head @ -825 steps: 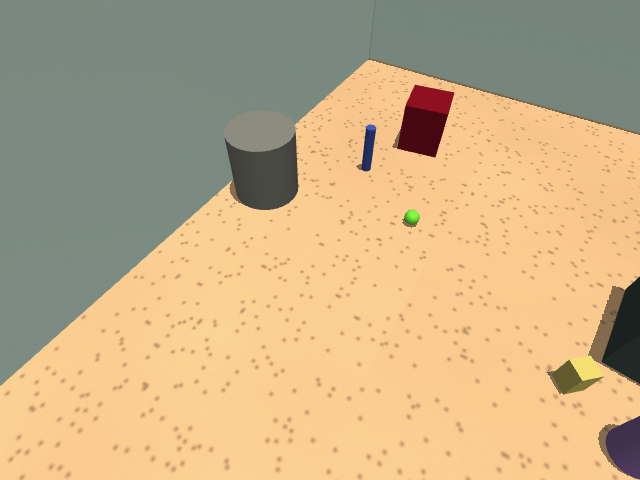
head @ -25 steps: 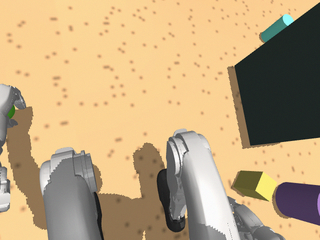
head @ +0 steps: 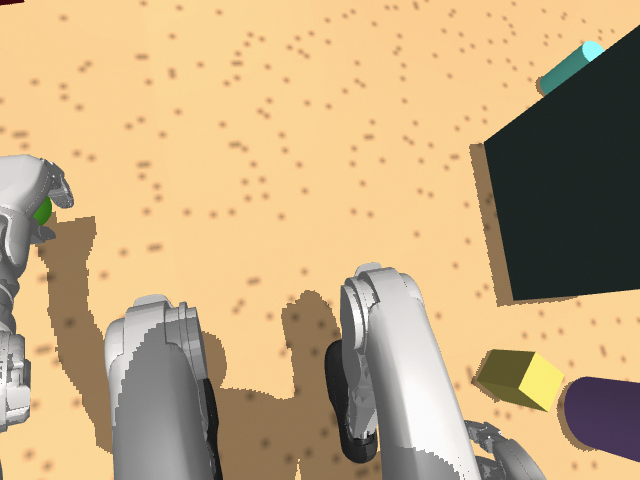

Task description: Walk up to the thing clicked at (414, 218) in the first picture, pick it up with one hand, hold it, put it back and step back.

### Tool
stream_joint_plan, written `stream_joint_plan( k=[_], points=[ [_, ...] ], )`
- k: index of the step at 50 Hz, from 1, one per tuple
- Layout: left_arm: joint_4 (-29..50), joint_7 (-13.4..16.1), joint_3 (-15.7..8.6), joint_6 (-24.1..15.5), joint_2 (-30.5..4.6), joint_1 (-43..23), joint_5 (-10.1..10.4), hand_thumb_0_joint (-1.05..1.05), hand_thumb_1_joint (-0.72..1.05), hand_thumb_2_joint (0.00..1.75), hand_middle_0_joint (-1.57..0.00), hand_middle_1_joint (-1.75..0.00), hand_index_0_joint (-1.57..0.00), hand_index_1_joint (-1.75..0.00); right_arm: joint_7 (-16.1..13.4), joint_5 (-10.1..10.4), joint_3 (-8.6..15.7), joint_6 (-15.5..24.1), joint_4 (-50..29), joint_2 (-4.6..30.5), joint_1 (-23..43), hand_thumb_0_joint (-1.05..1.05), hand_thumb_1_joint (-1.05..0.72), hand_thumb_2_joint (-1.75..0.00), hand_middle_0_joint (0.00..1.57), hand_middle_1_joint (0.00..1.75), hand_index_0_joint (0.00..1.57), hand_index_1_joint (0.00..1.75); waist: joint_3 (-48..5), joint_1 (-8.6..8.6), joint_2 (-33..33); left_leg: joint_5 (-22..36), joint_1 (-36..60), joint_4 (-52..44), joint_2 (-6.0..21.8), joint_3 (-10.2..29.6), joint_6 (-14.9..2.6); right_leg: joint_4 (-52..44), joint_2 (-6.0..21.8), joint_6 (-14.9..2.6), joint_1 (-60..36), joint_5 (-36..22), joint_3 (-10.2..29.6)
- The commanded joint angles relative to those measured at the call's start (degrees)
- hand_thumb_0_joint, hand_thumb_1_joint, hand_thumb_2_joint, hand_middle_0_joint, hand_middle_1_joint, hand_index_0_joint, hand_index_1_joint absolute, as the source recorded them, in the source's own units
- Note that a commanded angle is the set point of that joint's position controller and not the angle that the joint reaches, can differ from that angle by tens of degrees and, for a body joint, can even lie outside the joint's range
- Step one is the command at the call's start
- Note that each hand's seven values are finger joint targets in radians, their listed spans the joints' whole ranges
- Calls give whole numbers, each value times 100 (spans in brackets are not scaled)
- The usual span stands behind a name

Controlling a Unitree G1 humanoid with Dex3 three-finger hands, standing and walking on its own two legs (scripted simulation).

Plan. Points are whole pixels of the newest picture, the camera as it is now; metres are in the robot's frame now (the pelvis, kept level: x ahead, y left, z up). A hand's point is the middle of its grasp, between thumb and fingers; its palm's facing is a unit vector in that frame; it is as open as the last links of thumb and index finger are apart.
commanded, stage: lift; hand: left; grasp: from above
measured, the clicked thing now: (21, 206) +0.46 +0.33 -0.17
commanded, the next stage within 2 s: hold in 1.58 s
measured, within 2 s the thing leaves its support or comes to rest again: neither
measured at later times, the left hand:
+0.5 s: hand out of the picture +0.39 +0.31 -0.02, palm faces -0.43 -0.09 -0.90, open 6.7 cm
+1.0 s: hand out of the picture +0.34 +0.29 +0.19, palm faces -0.41 -0.12 -0.90, open 6.9 cm
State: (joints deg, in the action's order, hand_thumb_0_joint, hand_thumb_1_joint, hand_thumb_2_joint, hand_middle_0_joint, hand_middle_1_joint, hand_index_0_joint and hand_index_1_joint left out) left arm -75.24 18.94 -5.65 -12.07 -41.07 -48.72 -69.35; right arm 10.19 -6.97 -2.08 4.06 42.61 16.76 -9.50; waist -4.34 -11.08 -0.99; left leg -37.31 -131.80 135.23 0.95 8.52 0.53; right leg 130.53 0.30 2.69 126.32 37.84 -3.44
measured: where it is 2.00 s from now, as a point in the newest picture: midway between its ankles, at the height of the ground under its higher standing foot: (280, 440)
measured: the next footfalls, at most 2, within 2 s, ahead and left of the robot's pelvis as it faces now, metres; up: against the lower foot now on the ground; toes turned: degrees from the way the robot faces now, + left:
none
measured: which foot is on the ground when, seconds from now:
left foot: down 0.00-1.00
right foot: down 0.00-1.00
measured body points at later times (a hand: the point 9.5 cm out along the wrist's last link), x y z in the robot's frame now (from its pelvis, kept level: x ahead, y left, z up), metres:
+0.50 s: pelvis +0.00 +0.00 +0.09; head +0.18 +0.05 +0.50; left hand +0.40 +0.31 +0.03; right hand +0.12 -0.26 -0.03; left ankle +0.08 +0.13 -0.31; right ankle +0.11 -0.13 -0.31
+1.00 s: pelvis +0.02 +0.00 +0.27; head +0.12 +0.03 +0.71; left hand +0.36 +0.29 +0.24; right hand +0.17 -0.24 +0.15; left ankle +0.08 +0.13 -0.31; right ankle +0.11 -0.13 -0.31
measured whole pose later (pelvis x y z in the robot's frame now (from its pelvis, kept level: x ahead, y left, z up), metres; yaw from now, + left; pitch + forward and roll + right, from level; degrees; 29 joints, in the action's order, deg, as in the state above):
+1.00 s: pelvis +0.02 +0.00 +0.27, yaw +5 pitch +21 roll -3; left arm -39.6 5.4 6.6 -0.4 -27.8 -19.1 -56.3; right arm -2.0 2.0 1.0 -0.4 40.1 13.7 -9.6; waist -9.7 -3.5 -2.7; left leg -31.2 -74.8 84.3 2.7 2.1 0.0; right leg 81.3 1.0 2.1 72.1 30.7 -1.2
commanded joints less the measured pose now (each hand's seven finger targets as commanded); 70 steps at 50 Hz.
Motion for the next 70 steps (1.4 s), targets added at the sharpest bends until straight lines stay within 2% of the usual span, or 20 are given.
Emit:
stream_joint_plan(
  k=[1,7,9,11,16,18,21,34,35,37,38,39,41,44,46,48,52,62,67,70],
  points=[
    [1206,14,-249,150,-1587,-1653,215,0,67,51,-103,-56,-106,-53,-123,125,582,10,-171,1380,-1054,0,-92,-91,20,30,20,30,-4110,101,-1677,660,3421,-1813,-138,-543,-162,-1450,-142,-501,-1805,-1014,-470],
    [1895,-339,-164,190,-1417,-1325,354,0,67,55,-103,-58,-106,-55,-218,248,703,-101,-277,1284,-1073,0,-92,-91,20,30,20,30,-4136,195,-1532,606,3572,-2094,-141,-571,-203,-1769,-127,-487,-2128,-962,-398],
    [2129,-423,-318,203,-1610,-1136,384,0,66,57,-101,-60,-105,-57,-271,310,765,-157,-350,1306,-1010,0,-92,-90,20,30,20,30,-4250,337,-1545,541,3726,-2251,-136,-545,-195,-1864,-118,-493,-2196,-869,-378],
    [2344,-524,-130,207,-1261,-1040,460,0,65,59,-101,-63,-104,-60,-307,340,780,-194,-385,1235,-1043,0,-92,-91,20,30,20,30,-4252,266,-1365,691,3760,-2291,-142,-591,-215,-2036,-119,-468,-2426,-1019,-335],
    [2884,-666,-129,267,-1285,-695,583,0,60,59,-94,-69,-99,-65,-429,446,836,-273,-560,1154,-940,0,-92,-91,20,30,20,30,-4257,401,-1199,469,3946,-2676,-135,-617,-240,-2516,-161,-466,-2725,-700,-247],
    [2967,-759,48,327,-924,-429,712,0,60,60,-95,-68,-99,-64,-468,482,869,-282,-591,1116,-882,0,-92,-90,20,30,20,30,-4019,393,-1073,279,4056,-2921,-120,-541,-238,-2673,-156,-458,-2695,-563,-248],
    [3422,-844,17,416,-967,-221,785,0,56,58,-92,-68,-96,-64,-558,552,907,-319,-687,1122,-811,0,-92,-90,20,30,20,30,-4185,499,-1154,222,4467,-3309,-96,-459,-214,-2863,-154,-444,-3016,-597,-243],
    [4571,-1054,339,935,-432,703,1120,0,57,60,-89,-75,-94,-70,-939,772,828,-384,-871,898,-390,0,-92,-90,20,30,20,30,-3771,575,-1095,274,6109,-4983,-14,-333,-146,-4199,-133,-368,-4433,-774,-127],
    [4718,-1061,257,962,-510,737,1146,0,56,60,-89,-75,-94,-70,-975,786,830,-389,-887,911,-365,0,-91,-90,20,30,20,30,-3906,619,-1030,309,6298,-5097,-21,-337,-149,-4353,-129,-364,-4644,-789,-93],
    [4794,-1110,516,1032,-169,1019,1238,0,56,58,-89,-74,-94,-69,-1033,818,777,-391,-902,810,-312,0,-92,-90,20,30,20,30,-3618,566,-883,393,6431,-5319,-16,-438,-156,-4689,-146,-357,-5007,-839,-59],
    [4964,-1098,424,1067,-352,979,1238,0,56,59,-89,-74,-94,-69,-1073,838,763,-392,-907,798,-273,0,-92,-90,20,30,20,30,-3708,608,-824,446,6598,-5409,-33,-490,-171,-4896,-157,-355,-5255,-843,-19],
    [4861,-1095,255,1106,-497,1142,1262,0,57,59,-89,-76,-94,-70,-1107,851,757,-396,-884,801,-277,0,-92,-90,20,30,20,30,-3591,649,-786,477,6686,-5531,-28,-515,-169,-5026,-153,-348,-5416,-849,12],
    [5015,-1121,542,1113,-191,1074,1274,0,56,59,-89,-74,-94,-69,-1172,863,718,-381,-861,728,-241,0,-92,-90,20,30,20,30,-3374,585,-836,464,6956,-5851,-10,-501,-156,-5270,-167,-348,-5654,-880,35],
    [4756,-1104,500,1167,-178,1339,1299,0,58,57,-90,-72,-95,-67,-1262,901,693,-347,-796,703,-246,0,-91,-90,20,30,20,30,-2933,629,-584,450,7249,-6286,7,-480,-149,-5736,-173,-343,-6042,-814,79],
    [4672,-1135,742,1171,110,1233,1308,0,57,60,-89,-74,-94,-69,-1307,894,686,-299,-731,675,-247,0,-91,-90,20,30,20,30,-2647,573,-621,385,7522,-6615,40,-435,-120,-6005,-184,-342,-6198,-791,104],
    [4423,-1124,708,1171,66,1383,1294,0,56,57,-88,-74,-93,-69,-1347,905,687,-245,-688,675,-263,0,-91,-90,20,30,20,30,-2457,648,-518,468,7746,-6877,41,-423,-103,-6270,-193,-346,-6447,-817,125],
    [4350,-1072,946,1159,339,1304,1263,0,58,57,-88,-77,-94,-71,-1377,915,663,-179,-673,564,-337,0,-91,-90,20,30,20,30,-2359,647,-332,961,8129,-7210,-35,-624,-113,-6930,-205,-367,-7233,-1089,263],
    [3678,-732,1050,1271,498,1113,1173,0,58,57,-89,-74,-95,-68,-1389,874,699,-115,-540,563,-524,0,-91,-90,20,30,20,30,-2024,754,-264,1773,9327,-8252,-78,-790,-86,-7996,-218,-342,-8455,-1835,303],
    [3640,-709,1105,1348,596,1089,1156,0,54,59,-88,-71,-92,-67,-1349,877,708,-170,-527,579,-630,0,-91,-90,20,30,20,30,-2031,784,-206,2414,9905,-8597,-95,-814,-78,-8369,-193,-310,-8986,-2472,326],
    [3561,-737,1196,1363,769,1189,1214,0,51,60,-87,-71,-91,-67,-1329,858,701,-178,-541,537,-606,0,-91,-90,20,30,20,30,-1858,775,-263,2413,10135,-8879,-96,-818,-53,-8598,-186,-314,-9138,-2455,316]
  ],
)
